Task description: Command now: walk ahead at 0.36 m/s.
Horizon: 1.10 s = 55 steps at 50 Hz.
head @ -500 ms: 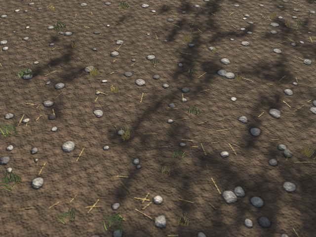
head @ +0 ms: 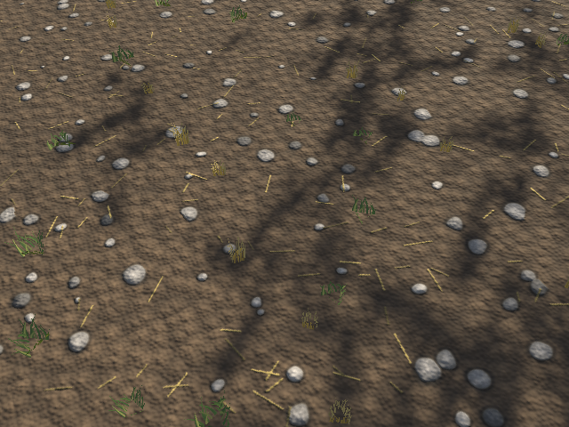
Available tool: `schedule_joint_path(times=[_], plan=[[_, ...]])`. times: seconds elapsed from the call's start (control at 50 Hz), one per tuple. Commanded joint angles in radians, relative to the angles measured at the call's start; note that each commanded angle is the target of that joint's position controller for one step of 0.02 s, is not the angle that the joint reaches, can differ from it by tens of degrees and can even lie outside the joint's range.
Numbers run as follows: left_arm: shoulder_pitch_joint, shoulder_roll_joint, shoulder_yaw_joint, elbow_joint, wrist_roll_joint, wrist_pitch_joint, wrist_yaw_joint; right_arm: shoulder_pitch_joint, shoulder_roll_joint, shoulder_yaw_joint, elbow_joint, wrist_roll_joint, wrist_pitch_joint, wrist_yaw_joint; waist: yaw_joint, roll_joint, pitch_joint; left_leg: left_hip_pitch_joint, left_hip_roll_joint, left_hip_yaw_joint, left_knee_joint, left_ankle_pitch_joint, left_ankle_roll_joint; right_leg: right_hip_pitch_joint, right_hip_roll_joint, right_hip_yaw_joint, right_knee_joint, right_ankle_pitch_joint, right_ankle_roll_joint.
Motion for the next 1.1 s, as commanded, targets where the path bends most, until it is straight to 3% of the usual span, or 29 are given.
schedule_joint_path(times=[0.02,0.04,0.06,0.1,0.14,0.2,0.26,0.34,0.36,0.38,0.4,0.42,0.44,0.46,0.48,0.5,0.54,0.58,0.66,0.78,0.84,0.86,0.88,0.9,0.92,0.96,0.98,1.02,1.1], plan=[[0.205,0.130,0.015,0.015,0.016,-0.027,-0.004,-0.155,-0.084,-0.015,-0.150,0.028,-0.053,0.003,0.080,-0.191,0.051,-0.648,-0.012,-0.082,0.480,-0.069,0.040,0.409,-0.388,0.672,-0.370,-0.101,-0.267],[0.159,0.103,0.003,-0.002,0.012,-0.030,-0.003,-0.140,-0.082,-0.013,-0.135,0.024,-0.057,0.011,0.057,-0.144,0.060,-0.664,0.029,-0.068,0.479,0.027,0.062,0.391,-0.348,0.563,-0.374,-0.081,-0.228],[0.123,0.107,-0.002,-0.010,0.009,-0.027,-0.005,-0.154,-0.082,-0.016,-0.135,0.008,-0.061,0.015,0.041,-0.100,0.073,-0.665,0.062,-0.056,0.437,0.109,0.068,0.365,-0.329,0.493,-0.394,-0.013,-0.196],[0.102,0.073,-0.020,-0.009,0.020,-0.014,0.002,-0.154,-0.084,-0.024,-0.126,-0.009,-0.052,0.027,0.018,-0.107,0.061,-0.574,0.078,-0.025,0.377,0.190,0.050,0.315,-0.273,0.301,-0.384,0.387,-0.136],[0.122,0.087,-0.022,0.005,0.030,0.000,0.015,-0.148,-0.043,-0.015,-0.123,-0.010,-0.035,0.036,0.014,-0.122,0.044,-0.512,0.052,0.014,0.304,0.243,0.022,0.275,-0.233,0.148,-0.357,0.665,-0.109],[0.078,0.124,-0.023,-0.005,0.039,0.012,0.039,-0.268,0.001,0.008,-0.177,-0.012,-0.014,0.035,0.021,-0.120,0.058,-0.378,0.021,0.061,0.059,0.379,0.005,0.137,-0.183,0.004,-0.356,0.729,-0.079],[0.079,0.169,-0.014,-0.009,0.022,0.017,0.050,-0.320,-0.033,0.003,-0.215,-0.014,0.001,0.044,0.028,-0.155,0.032,-0.286,0.003,0.085,-0.070,0.432,0.014,0.138,-0.211,-0.021,-0.310,0.740,-0.078],[0.015,0.190,0.003,-0.045,-0.003,0.030,0.059,-0.195,-0.110,-0.026,-0.204,-0.027,0.006,0.063,-0.055,-0.142,-0.034,-0.157,-0.040,0.100,-0.154,0.351,0.089,0.184,-0.243,-0.035,-0.078,0.884,-0.045],[0.004,0.184,0.003,-0.064,0.000,0.038,0.060,-0.090,-0.147,-0.048,-0.170,-0.029,0.003,0.060,-0.101,-0.099,-0.089,-0.028,-0.077,0.108,-0.228,0.406,0.117,0.160,-0.195,-0.060,0.089,0.853,-0.017],[0.030,0.176,0.000,-0.094,0.025,0.037,0.057,-0.003,-0.222,-0.071,-0.161,-0.030,0.006,0.042,-0.124,0.043,-0.166,0.198,0.041,-0.079,-0.260,0.759,0.174,-0.020,-0.107,-0.089,0.383,0.536,0.043],[0.131,0.069,-0.032,-0.114,0.075,0.024,0.036,-0.026,-0.280,-0.062,-0.190,-0.046,0.009,0.030,-0.020,0.254,-0.279,0.418,0.299,-0.481,-0.239,1.165,0.352,-0.300,0.078,-0.016,0.731,-0.377,0.096],[0.180,0.117,-0.025,-0.104,0.037,0.016,0.015,-0.037,-0.239,-0.053,-0.213,-0.059,0.006,0.036,-0.048,0.212,-0.449,0.425,0.367,-0.662,-0.372,0.811,0.452,-0.338,0.058,0.180,0.875,-0.380,0.086],[0.085,0.159,-0.012,-0.129,0.003,0.022,0.015,-0.130,-0.189,-0.046,-0.236,-0.050,0.004,0.039,-0.050,0.105,-0.296,0.307,0.310,-0.581,-0.415,0.554,0.402,-0.427,0.023,0.162,0.881,-0.281,0.076],[0.011,0.156,-0.009,-0.150,0.006,0.035,0.027,-0.187,-0.151,-0.036,-0.235,-0.028,0.007,0.033,-0.032,-0.005,-0.170,0.163,0.246,-0.474,-0.444,0.406,0.326,-0.448,-0.019,0.148,0.808,-0.183,0.075],[-0.021,0.160,-0.004,-0.156,0.018,0.052,0.045,-0.218,-0.142,-0.029,-0.241,-0.026,0.011,0.029,-0.015,-0.056,-0.116,0.038,0.204,-0.412,-0.458,0.355,0.282,-0.412,-0.048,0.149,0.734,-0.123,0.077],[-0.025,0.162,0.000,-0.170,0.026,0.066,0.054,-0.231,-0.144,-0.029,-0.245,-0.032,0.015,0.025,0.006,-0.040,-0.097,-0.061,0.168,-0.370,-0.470,0.340,0.262,-0.346,-0.056,0.151,0.663,-0.094,0.076],[-0.004,0.127,-0.004,-0.181,0.037,0.079,0.059,-0.229,-0.154,-0.033,-0.251,-0.047,0.019,0.021,0.025,0.020,-0.101,-0.140,0.117,-0.310,-0.472,0.401,0.248,-0.271,-0.035,0.127,0.542,-0.062,0.086],[-0.022,0.119,-0.006,-0.202,0.033,0.081,0.067,-0.201,-0.167,-0.039,-0.251,-0.040,0.025,0.007,0.013,0.045,-0.127,-0.124,0.112,-0.320,-0.466,0.384,0.256,-0.269,-0.020,0.131,0.447,-0.056,0.107],[-0.088,0.126,-0.005,-0.238,0.028,0.089,0.071,-0.193,-0.190,-0.047,-0.267,-0.029,0.046,-0.017,-0.009,0.069,-0.122,-0.124,0.102,-0.393,-0.478,0.131,0.228,-0.280,-0.009,0.159,0.323,-0.004,0.126],[-0.115,0.134,-0.003,-0.266,0.009,0.062,0.056,-0.164,-0.185,-0.050,-0.278,-0.026,0.071,-0.027,-0.033,0.113,-0.123,-0.056,0.092,-0.479,-0.452,0.148,0.197,-0.198,0.019,0.164,0.129,-0.027,0.111],[-0.028,0.146,0.008,-0.245,-0.001,0.048,0.041,-0.180,-0.180,-0.049,-0.289,-0.010,0.085,-0.029,0.017,0.119,-0.119,-0.065,0.049,-0.490,-0.401,0.200,0.152,-0.029,0.019,0.132,-0.148,0.079,0.070],[0.005,0.189,0.023,-0.238,0.008,0.048,0.041,-0.157,-0.154,-0.041,-0.288,-0.005,0.088,-0.030,0.017,0.073,-0.131,-0.143,-0.001,-0.446,-0.333,0.117,0.106,0.098,-0.072,0.179,-0.216,0.127,0.038],[-0.018,0.282,0.042,-0.252,0.041,0.056,0.045,-0.154,-0.107,-0.031,-0.311,-0.003,0.085,-0.027,-0.021,-0.186,-0.100,-0.335,-0.130,-0.259,-0.110,-0.042,0.047,0.167,-0.288,0.412,-0.269,0.195,-0.079],[-0.049,0.266,0.042,-0.269,0.081,0.057,0.040,-0.162,-0.169,-0.053,-0.330,-0.011,0.068,-0.020,-0.025,-0.340,-0.084,-0.428,-0.190,-0.155,0.143,-0.178,-0.001,0.099,-0.419,0.580,-0.299,0.387,-0.210],[-0.116,0.207,0.026,-0.308,0.072,0.053,0.042,-0.120,-0.233,-0.073,-0.299,-0.025,0.063,-0.013,-0.047,-0.237,-0.091,-0.421,-0.135,-0.165,0.314,-0.121,-0.032,0.091,-0.419,0.506,-0.270,0.458,-0.216],[-0.165,0.146,0.010,-0.331,0.035,0.057,0.050,-0.070,-0.194,-0.071,-0.240,-0.018,0.084,-0.017,-0.058,-0.147,-0.084,-0.431,-0.127,-0.135,0.445,-0.007,-0.065,0.112,-0.289,0.320,-0.220,0.454,-0.127],[-0.158,0.138,0.004,-0.334,0.023,0.060,0.053,-0.067,-0.168,-0.064,-0.238,-0.019,0.094,-0.016,-0.048,-0.146,-0.067,-0.451,-0.122,-0.126,0.511,0.017,-0.081,0.111,-0.279,0.280,-0.215,0.491,-0.126],[-0.131,0.146,0.002,-0.334,0.030,0.071,0.059,-0.108,-0.138,-0.050,-0.259,-0.007,0.101,-0.012,-0.029,-0.164,-0.047,-0.450,-0.104,-0.069,0.502,0.060,-0.103,0.110,-0.248,0.202,-0.231,0.497,-0.138],[-0.054,0.194,0.021,-0.322,0.032,0.089,0.066,-0.207,-0.113,-0.034,-0.314,-0.005,0.099,-0.007,0.030,-0.206,-0.059,-0.460,-0.041,-0.030,0.319,0.069,-0.128,0.235,-0.295,0.183,-0.234,0.495,-0.170]])
Velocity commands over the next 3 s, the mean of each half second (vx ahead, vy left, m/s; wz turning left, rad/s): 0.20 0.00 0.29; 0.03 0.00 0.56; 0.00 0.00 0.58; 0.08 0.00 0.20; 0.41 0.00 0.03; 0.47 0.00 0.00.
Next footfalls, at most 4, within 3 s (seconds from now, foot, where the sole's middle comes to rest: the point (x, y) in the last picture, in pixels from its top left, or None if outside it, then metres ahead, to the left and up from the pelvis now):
0.38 left None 0.28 0.12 -0.77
0.86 right None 0.30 -0.09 -0.77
1.32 left None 0.14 0.12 -0.77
1.78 right None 0.30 -0.04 -0.77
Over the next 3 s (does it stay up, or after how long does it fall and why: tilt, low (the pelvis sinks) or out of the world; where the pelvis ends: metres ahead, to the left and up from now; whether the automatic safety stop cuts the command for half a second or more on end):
stays up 0.50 0.40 0.01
